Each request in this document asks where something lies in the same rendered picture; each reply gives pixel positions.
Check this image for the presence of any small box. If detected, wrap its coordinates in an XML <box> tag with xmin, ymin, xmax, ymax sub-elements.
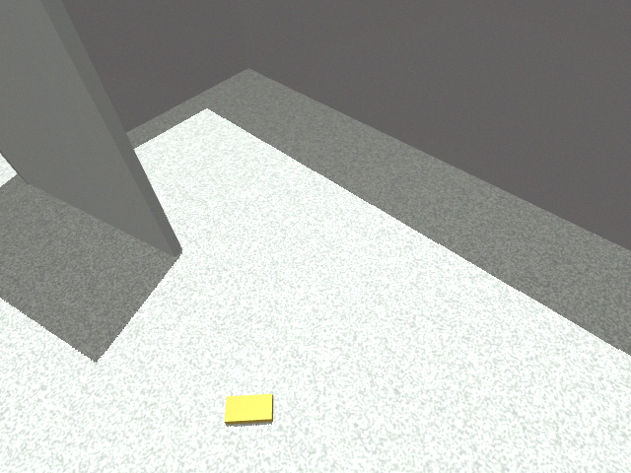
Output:
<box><xmin>225</xmin><ymin>394</ymin><xmax>273</xmax><ymax>425</ymax></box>

